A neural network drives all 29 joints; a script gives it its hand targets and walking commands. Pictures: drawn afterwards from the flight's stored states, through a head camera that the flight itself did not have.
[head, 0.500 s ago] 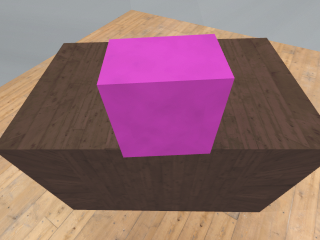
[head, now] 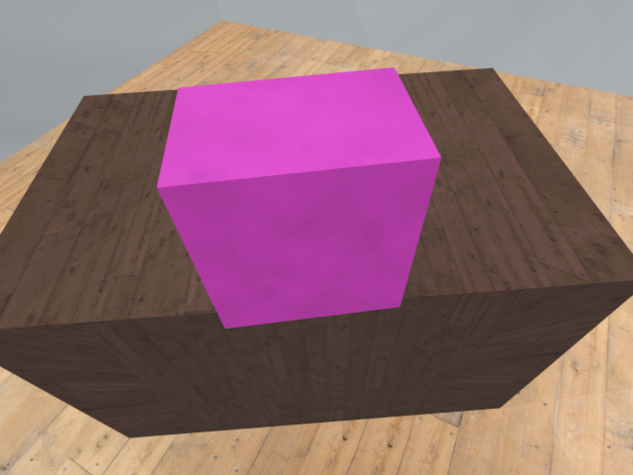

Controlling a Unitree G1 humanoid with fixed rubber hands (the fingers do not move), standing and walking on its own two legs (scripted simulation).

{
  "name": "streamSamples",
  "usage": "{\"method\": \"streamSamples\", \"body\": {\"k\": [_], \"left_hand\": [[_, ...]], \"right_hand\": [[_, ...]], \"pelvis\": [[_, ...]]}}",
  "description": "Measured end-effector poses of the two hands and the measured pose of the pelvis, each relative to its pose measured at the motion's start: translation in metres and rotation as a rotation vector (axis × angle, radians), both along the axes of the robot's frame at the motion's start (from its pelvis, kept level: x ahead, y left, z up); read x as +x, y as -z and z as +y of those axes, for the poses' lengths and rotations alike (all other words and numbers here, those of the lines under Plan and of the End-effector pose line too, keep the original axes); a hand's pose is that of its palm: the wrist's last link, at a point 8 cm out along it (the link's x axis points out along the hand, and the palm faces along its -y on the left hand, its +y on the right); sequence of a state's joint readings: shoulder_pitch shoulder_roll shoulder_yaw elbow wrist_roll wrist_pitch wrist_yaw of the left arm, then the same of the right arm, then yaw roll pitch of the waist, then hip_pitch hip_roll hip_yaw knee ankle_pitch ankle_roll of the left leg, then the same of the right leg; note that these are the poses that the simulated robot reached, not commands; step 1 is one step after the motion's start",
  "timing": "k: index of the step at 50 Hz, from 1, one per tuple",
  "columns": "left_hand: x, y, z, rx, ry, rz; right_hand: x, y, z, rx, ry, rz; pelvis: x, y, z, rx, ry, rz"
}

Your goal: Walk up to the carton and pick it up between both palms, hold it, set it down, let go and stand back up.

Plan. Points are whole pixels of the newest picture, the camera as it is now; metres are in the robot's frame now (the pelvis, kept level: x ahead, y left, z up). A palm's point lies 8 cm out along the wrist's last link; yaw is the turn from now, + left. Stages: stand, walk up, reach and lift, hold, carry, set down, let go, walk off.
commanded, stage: walk up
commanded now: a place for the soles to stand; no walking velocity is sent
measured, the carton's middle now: (301, 209) +0.43 +0.04 +0.09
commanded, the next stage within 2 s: reach and lift in 0.38 s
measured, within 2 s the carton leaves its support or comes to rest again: neither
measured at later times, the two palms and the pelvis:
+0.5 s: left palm out of the picture +0.04 +0.25 -0.15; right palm out of the picture +0.00 -0.25 -0.17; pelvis -0.03 +0.00 -0.02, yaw +2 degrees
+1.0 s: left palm out of the picture +0.04 +0.26 -0.10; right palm out of the picture +0.09 -0.22 -0.11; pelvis -0.07 -0.02 -0.02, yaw +7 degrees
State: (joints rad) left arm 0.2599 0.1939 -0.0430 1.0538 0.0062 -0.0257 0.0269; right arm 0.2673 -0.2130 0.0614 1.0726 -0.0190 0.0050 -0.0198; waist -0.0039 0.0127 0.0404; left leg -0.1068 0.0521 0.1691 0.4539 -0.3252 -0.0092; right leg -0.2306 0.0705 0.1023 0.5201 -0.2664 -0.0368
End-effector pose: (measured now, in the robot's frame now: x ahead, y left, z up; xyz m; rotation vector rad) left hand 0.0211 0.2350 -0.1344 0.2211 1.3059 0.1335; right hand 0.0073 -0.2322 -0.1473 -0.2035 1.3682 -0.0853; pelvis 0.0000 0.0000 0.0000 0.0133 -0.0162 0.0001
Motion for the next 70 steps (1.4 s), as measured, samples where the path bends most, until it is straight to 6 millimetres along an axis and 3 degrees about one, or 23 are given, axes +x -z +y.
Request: {"method": "streamSamples", "body": {"k": [22, 25, 28, 32, 35, 40, 45, 48, 53, 59, 70], "left_hand": [[-0.007, 0.003, 0.001, 0.010, 0.021, 0.049], [0.015, 0.017, 0.012, 0.026, -0.059, 0.098], [0.057, 0.021, 0.019, 0.018, -0.075, 0.067], [0.103, 0.000, 0.018, 0.018, 0.002, -0.070], [0.108, -0.023, 0.012, 0.027, 0.043, -0.140], [0.071, -0.047, 0.005, 0.018, -0.004, -0.165], [0.026, -0.038, 0.012, 0.016, -0.079, -0.096], [0.015, -0.034, 0.020, 0.016, -0.109, -0.082], [0.031, -0.052, 0.024, 0.032, -0.093, -0.212], [0.062, -0.085, 0.016, 0.024, -0.049, -0.363], [0.070, -0.080, 0.014, -0.020, -0.118, -0.376]], "right_hand": [[-0.029, 0.004, -0.012, -0.012, 0.053, 0.030], [-0.004, 0.018, -0.018, 0.012, 0.014, 0.026], [0.048, 0.025, -0.023, 0.009, -0.020, -0.065], [0.119, 0.007, -0.020, 0.022, -0.027, -0.314], [0.142, -0.017, -0.015, 0.049, -0.018, -0.444], [0.126, -0.039, -0.010, 0.065, -0.039, -0.443], [0.099, -0.038, -0.003, 0.052, -0.042, -0.375], [0.090, -0.038, 0.008, 0.054, -0.030, -0.356], [0.090, -0.045, 0.022, 0.095, -0.026, -0.396], [0.103, -0.065, 0.016, 0.094, -0.020, -0.509], [0.118, -0.092, 0.015, 0.094, -0.052, -0.534]], "pelvis": [[-0.014, 0.004, -0.001, 0.010, 0.035, 0.011], [-0.033, 0.018, -0.003, 0.010, -0.040, 0.024], [-0.050, 0.032, -0.006, 0.003, -0.082, 0.044], [-0.060, 0.040, -0.006, -0.014, -0.100, 0.057], [-0.061, 0.036, -0.007, -0.020, -0.100, 0.020], [-0.054, 0.021, -0.012, -0.015, -0.111, -0.028], [-0.058, 0.017, -0.018, -0.006, -0.125, -0.042], [-0.065, 0.017, -0.020, -0.003, -0.130, -0.037], [-0.071, 0.016, -0.016, -0.014, -0.131, -0.033], [-0.061, 0.007, -0.009, -0.010, -0.121, -0.034], [-0.040, -0.004, -0.016, -0.003, -0.105, -0.035]]}}
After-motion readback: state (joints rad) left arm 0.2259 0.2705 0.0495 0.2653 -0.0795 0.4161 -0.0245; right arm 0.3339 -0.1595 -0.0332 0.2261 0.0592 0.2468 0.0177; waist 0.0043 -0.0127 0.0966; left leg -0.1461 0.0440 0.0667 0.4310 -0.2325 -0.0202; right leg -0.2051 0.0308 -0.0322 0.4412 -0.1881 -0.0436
